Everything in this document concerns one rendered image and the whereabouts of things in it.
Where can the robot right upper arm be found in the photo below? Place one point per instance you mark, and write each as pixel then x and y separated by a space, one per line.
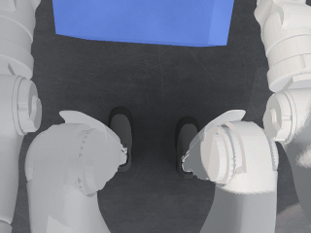
pixel 287 120

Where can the robot right forearm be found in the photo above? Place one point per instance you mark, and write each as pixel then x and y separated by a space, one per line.
pixel 285 31

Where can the robot left forearm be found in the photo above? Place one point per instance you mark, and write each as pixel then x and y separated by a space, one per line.
pixel 17 23

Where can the robot left upper arm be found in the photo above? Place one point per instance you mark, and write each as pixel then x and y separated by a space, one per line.
pixel 20 113

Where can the carton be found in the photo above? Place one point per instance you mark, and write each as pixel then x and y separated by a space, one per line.
pixel 185 23

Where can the robot right foot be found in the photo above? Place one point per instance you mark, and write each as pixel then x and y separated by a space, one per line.
pixel 186 129

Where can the robot right thigh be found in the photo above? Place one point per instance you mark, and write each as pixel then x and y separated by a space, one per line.
pixel 236 157

